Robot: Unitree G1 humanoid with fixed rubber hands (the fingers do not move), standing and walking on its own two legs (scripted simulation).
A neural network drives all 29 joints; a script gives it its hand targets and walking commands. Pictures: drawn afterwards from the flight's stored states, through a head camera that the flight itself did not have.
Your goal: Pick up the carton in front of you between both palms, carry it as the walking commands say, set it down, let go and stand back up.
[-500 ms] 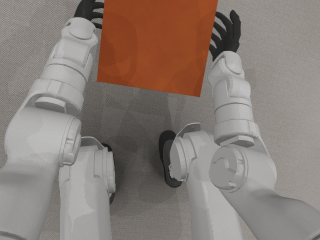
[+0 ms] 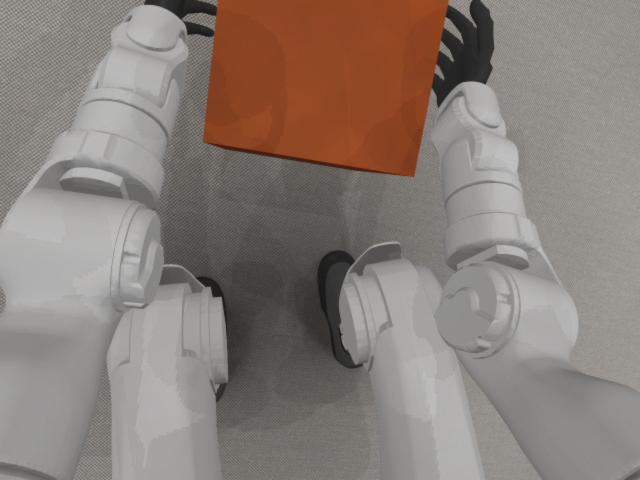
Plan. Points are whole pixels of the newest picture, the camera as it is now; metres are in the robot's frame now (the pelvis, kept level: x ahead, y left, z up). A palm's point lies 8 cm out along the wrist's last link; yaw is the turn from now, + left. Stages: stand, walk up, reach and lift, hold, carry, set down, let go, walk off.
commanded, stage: set down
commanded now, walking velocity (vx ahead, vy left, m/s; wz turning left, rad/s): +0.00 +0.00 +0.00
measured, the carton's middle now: (312, 79) +0.52 -0.04 -0.24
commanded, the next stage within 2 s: let go in 1.78 s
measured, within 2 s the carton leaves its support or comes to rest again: rests again in 0.20 s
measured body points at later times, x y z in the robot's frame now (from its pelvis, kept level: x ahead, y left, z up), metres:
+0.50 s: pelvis +0.01 +0.00 -0.01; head +0.36 +0.07 +0.26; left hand +0.57 +0.11 -0.19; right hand +0.51 -0.20 -0.16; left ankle +0.10 +0.11 -0.34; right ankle +0.14 -0.13 -0.34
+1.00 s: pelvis +0.00 +0.00 +0.03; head +0.34 +0.03 +0.32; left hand +0.58 +0.16 -0.11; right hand +0.47 -0.20 -0.11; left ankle +0.10 +0.11 -0.34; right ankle +0.14 -0.13 -0.34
